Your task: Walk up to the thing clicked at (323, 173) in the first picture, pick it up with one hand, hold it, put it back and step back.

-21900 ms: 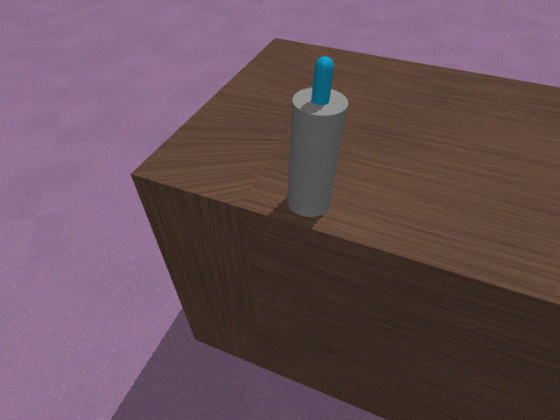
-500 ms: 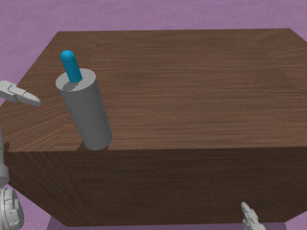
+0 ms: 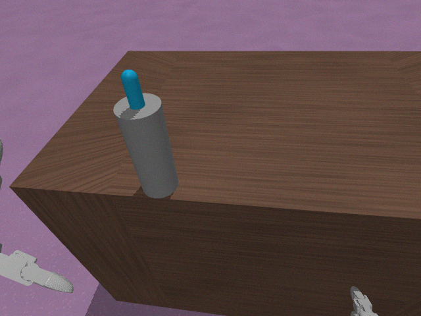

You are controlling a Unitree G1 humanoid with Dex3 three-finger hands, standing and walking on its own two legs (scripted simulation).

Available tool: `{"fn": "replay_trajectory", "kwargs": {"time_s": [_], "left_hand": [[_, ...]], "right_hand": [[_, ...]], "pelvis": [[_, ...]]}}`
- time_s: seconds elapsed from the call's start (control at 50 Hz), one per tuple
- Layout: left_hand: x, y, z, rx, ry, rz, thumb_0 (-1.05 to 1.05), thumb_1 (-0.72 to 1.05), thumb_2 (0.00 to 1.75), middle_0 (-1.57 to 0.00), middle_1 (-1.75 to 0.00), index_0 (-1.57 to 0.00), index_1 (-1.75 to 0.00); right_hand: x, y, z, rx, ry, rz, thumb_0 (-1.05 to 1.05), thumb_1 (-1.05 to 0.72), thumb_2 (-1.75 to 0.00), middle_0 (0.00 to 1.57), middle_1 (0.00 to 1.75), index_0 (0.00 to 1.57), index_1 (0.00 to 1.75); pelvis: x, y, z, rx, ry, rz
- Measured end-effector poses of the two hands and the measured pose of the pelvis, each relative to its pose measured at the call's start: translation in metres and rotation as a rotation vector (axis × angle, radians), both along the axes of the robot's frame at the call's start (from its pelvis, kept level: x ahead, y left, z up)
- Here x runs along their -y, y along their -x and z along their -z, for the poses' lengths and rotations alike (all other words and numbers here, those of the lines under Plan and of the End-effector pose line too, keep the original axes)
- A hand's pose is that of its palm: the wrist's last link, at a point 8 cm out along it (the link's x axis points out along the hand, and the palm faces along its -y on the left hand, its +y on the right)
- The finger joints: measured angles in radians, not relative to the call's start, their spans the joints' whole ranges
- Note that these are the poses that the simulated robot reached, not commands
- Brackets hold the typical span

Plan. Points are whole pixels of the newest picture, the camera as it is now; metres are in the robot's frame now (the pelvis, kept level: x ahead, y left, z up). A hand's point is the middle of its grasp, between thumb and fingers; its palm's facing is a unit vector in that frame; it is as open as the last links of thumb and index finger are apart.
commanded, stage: sink last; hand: left
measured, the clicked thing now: (147, 138) +0.41 +0.15 +0.17
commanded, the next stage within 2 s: home in 0.40 s
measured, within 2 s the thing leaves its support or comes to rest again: neither
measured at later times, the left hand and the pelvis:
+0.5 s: hand (22, 242) +0.17 +0.23 +0.21, palm faces +0.39 -0.79 -0.47, open 17.5 cm; pelvis -0.02 -0.01 +0.00, yaw +0 degrees
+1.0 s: hand (100, 301) +0.16 +0.20 +0.03, palm faces +0.15 -0.95 -0.26, open 17.4 cm; pelvis -0.01 +0.01 +0.00, yaw +0 degrees
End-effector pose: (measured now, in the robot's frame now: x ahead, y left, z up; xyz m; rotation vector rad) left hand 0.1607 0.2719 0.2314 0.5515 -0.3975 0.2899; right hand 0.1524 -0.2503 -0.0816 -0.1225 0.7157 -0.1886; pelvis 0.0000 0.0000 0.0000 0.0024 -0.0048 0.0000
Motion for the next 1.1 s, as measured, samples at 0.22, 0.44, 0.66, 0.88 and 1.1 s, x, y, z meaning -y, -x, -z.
{"fn": "replay_trajectory", "kwargs": {"time_s": [0.22, 0.44, 0.66, 0.88, 1.1], "left_hand": [[0.013, 0.031, 0.029, -0.082, 0.032, 0.007, -0.01, -0.53, 0.02, -0.06, -0.05, -0.06, -0.04], [0.008, 0.032, 0.007, 0.028, -0.047, 0.016, -0.01, -0.55, 0.04, -0.06, -0.04, -0.06, -0.05], [0.007, 0.019, 0.022, 0.028, 0.039, 0.047, -0.01, -0.54, 0.07, -0.06, -0.05, -0.06, -0.06], [0.011, 0.017, 0.12, -0.354, 0.25, 0.031, -0.01, -0.53, 0.08, -0.06, -0.06, -0.06, -0.06], [0.032, 0.024, 0.23, -0.751, 0.433, -0.002, -0.01, -0.55, 0.06, -0.05, -0.06, -0.05, -0.06]], "right_hand": [[0.003, 0.013, -0.005, 0.049, 0.008, 0.001, -0.01, 0.51, -0.06, 0.06, 0.05, 0.06, 0.06], [0.013, 0.02, -0.012, 0.085, 0.04, 0.022, -0.02, 0.51, -0.06, 0.06, 0.05, 0.06, 0.06], [-0.006, 0.015, -0.02, 0.108, 0.012, -0.012, -0.01, 0.35, -0.2, 0.1, 0.11, 0.1, 0.12], [-0.038, 0.003, -0.008, 0.043, -0.038, -0.054, -0.01, -0.27, -0.56, 0.15, 0.2, 0.15, 0.21], [-0.034, -0.004, -0.012, 0.021, 0.029, -0.061, 0.0, -0.74, -0.81, 0.19, 0.27, 0.19, 0.28]], "pelvis": [[0.009, 0.015, 0.001, 0.019, -0.007, -0.011], [0.007, 0.019, -0.001, 0.039, -0.006, -0.005], [0.001, 0.015, -0.004, 0.044, -0.004, 0.007], [-0.007, 0.008, -0.005, 0.024, 0.002, 0.008], [-0.007, 0.004, -0.003, -0.01, 0.005, 0.003]]}}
